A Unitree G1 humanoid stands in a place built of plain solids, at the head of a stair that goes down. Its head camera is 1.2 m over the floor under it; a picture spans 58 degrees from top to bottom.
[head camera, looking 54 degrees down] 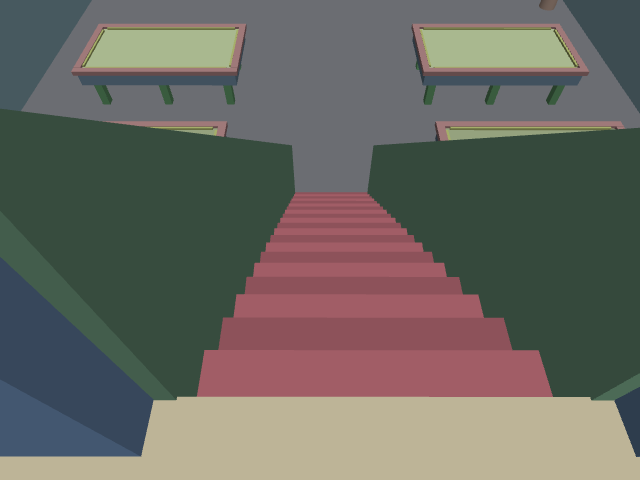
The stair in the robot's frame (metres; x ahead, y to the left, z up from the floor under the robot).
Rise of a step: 0.19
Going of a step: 0.21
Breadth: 1.12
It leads straight ahead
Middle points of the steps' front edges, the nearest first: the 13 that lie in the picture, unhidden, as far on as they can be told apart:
0.35 -0.17 0.00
0.56 -0.17 -0.19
0.77 -0.17 -0.38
0.98 -0.17 -0.57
1.19 -0.17 -0.76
1.40 -0.17 -0.95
1.61 -0.17 -1.14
1.82 -0.17 -1.33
2.03 -0.17 -1.52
2.24 -0.17 -1.71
2.45 -0.17 -1.90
2.66 -0.17 -2.09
2.87 -0.17 -2.28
